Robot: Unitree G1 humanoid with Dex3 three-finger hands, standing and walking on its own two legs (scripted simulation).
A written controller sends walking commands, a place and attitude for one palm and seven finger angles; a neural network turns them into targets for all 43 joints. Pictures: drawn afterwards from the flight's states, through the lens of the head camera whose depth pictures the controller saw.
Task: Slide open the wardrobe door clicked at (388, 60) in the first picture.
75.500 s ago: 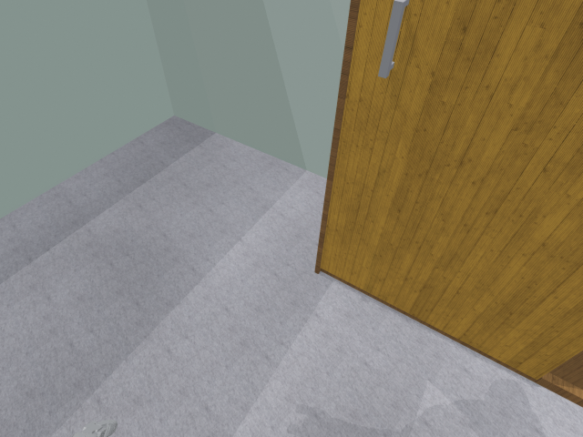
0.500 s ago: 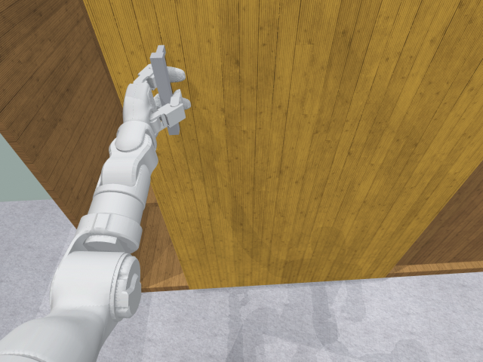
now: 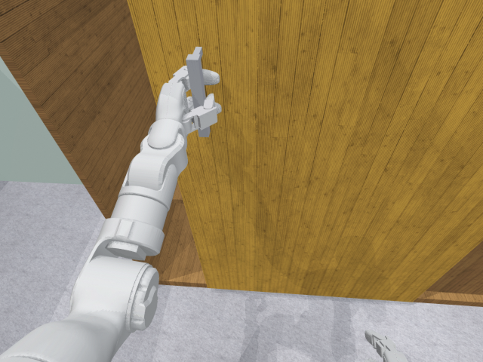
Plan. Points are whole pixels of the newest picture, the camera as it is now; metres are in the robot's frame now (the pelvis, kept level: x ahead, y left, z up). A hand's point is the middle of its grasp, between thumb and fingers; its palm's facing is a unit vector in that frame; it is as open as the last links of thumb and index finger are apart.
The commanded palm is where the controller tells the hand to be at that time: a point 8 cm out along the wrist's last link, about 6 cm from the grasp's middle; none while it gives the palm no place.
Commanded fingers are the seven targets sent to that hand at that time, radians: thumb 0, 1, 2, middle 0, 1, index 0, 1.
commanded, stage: tug the door sideways, standing still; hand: left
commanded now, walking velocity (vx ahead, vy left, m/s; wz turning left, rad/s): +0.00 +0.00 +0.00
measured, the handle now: (201, 93) +0.50 +0.10 +0.21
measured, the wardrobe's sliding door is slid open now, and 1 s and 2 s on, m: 0.23 0.23 0.29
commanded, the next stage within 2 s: step sideways, sliding the door along in 0.58 s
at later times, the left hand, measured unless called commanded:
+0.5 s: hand (213, 113) +0.44 +0.07 +0.20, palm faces +0.02 -1.00 -0.06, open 5.7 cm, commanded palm +0.42 +0.07 +0.21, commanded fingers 0.00 0.90 0.90 -0.45 -1.40 -0.45 -1.40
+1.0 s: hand (214, 115) +0.45 +0.07 +0.20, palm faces +0.05 -0.99 -0.09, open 5.9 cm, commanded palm +0.43 +0.07 +0.21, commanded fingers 0.00 0.90 0.90 -0.45 -1.40 -0.45 -1.40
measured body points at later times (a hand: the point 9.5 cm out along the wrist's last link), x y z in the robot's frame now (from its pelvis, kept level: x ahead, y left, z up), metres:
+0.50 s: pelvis -0.02 +0.01 +0.00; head +0.00 -0.01 +0.45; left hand +0.44 +0.13 +0.21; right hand +0.07 -0.23 -0.13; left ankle -0.01 +0.13 -0.74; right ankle -0.06 -0.10 -0.74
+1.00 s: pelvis -0.03 -0.03 -0.01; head +0.03 -0.05 +0.43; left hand +0.44 +0.12 +0.20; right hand +0.07 -0.25 -0.15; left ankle -0.01 +0.13 -0.74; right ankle -0.03 -0.13 -0.72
